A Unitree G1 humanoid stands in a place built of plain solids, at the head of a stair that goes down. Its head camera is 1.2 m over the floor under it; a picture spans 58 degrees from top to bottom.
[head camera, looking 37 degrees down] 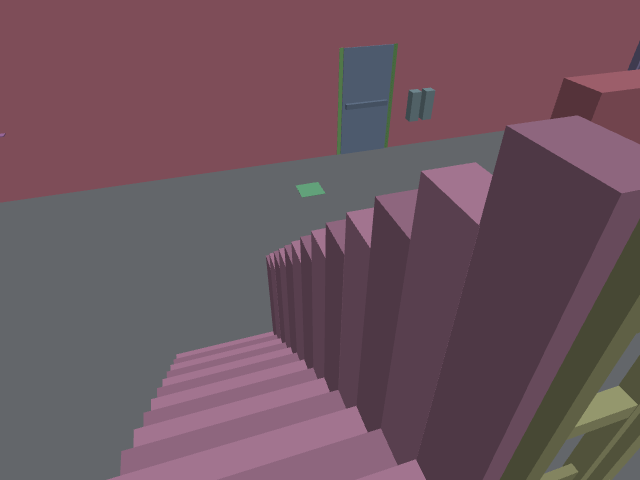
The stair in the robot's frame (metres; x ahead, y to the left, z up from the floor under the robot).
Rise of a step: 0.20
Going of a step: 0.23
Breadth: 1.10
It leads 18 degrees to the left of straight ahead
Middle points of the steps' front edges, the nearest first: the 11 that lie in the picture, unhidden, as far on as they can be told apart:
0.97 0.34 -0.61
1.19 0.41 -0.81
1.41 0.48 -1.01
1.64 0.55 -1.22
1.86 0.62 -1.42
2.08 0.69 -1.62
2.30 0.76 -1.82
2.52 0.83 -2.03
2.74 0.90 -2.23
2.96 0.97 -2.43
3.19 1.05 -2.64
